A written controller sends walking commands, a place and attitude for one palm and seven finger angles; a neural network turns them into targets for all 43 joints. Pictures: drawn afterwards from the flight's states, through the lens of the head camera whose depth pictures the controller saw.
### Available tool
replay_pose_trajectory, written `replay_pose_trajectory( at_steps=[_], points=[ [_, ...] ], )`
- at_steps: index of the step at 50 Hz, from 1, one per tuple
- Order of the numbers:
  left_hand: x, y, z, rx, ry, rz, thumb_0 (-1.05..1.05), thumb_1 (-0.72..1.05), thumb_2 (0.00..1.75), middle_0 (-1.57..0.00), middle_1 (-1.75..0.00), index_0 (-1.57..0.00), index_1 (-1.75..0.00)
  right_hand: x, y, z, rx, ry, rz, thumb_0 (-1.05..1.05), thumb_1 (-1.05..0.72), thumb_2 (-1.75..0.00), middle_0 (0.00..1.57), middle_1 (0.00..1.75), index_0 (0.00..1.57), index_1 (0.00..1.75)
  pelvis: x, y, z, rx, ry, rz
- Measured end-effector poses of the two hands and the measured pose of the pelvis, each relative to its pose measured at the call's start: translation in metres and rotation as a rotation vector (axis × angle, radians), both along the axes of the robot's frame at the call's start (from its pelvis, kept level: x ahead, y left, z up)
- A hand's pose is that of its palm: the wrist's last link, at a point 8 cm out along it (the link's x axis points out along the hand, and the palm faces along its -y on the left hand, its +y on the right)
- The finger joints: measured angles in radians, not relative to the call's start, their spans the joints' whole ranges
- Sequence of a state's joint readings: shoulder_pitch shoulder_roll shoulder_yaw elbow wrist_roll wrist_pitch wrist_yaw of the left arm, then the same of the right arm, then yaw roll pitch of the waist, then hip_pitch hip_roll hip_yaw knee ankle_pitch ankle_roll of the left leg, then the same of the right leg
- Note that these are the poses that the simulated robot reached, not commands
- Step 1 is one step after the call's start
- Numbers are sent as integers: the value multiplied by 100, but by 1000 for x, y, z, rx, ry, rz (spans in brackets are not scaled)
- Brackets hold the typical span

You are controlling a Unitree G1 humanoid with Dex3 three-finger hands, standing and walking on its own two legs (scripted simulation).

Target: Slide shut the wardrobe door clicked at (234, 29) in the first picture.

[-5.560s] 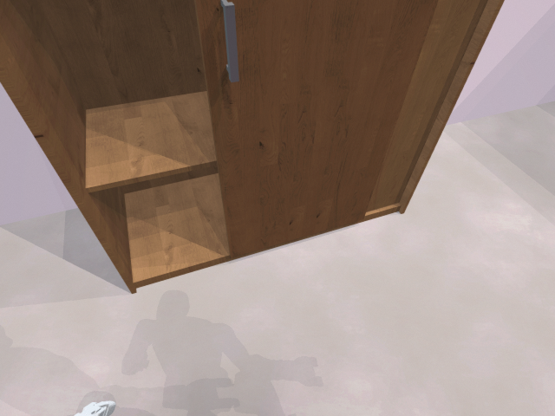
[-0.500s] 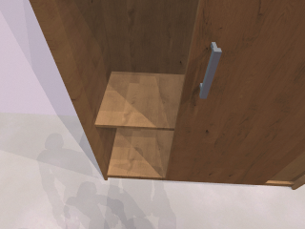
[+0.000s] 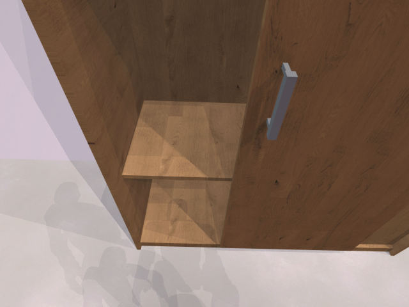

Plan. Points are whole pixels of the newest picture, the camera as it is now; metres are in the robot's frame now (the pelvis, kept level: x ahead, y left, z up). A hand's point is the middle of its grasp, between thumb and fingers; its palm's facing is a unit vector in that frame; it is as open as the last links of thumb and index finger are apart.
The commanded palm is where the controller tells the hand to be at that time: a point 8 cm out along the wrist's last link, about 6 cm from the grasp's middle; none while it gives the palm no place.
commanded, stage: come to a stop and stand still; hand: right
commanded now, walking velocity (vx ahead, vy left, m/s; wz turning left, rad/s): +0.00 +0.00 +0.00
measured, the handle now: (278, 103) +0.49 -0.13 +0.16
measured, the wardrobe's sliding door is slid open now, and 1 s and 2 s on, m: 0.39 0.39 0.39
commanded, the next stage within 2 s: look again from close up in 0.28 s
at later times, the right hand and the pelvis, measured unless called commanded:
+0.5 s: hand out of the picture -0.02 -0.18 -0.18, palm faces +0.00 +0.98 -0.20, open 7.3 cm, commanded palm none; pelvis +0.00 -0.02 -0.01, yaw +1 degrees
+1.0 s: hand out of the picture -0.02 -0.23 -0.18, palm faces -0.01 +0.98 -0.20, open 7.3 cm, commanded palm none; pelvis -0.01 -0.05 +0.00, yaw +1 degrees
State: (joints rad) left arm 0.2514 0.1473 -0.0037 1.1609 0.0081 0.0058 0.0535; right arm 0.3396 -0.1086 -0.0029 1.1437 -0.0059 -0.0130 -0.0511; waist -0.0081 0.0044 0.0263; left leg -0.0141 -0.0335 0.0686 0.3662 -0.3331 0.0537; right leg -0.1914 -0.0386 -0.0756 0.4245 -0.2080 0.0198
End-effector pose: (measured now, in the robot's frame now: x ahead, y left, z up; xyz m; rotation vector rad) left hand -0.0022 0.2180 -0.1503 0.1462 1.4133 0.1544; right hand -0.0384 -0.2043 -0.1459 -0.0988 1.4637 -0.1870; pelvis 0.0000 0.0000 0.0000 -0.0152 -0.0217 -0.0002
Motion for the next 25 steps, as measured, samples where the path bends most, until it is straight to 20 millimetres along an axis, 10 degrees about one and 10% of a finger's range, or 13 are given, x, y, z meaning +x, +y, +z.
replay_pose_trajectory(
  at_steps=[25],
  points=[
    [-6, -15, -5, -9, -24, 9, 1, 92, 90, -20, -30, -20, -30, 18, -28, -1, -24, -44, 73, 0, -91, -89, 20, 30, 20, 30, -3, -21, -7, 29, 23, 12]
  ],
)
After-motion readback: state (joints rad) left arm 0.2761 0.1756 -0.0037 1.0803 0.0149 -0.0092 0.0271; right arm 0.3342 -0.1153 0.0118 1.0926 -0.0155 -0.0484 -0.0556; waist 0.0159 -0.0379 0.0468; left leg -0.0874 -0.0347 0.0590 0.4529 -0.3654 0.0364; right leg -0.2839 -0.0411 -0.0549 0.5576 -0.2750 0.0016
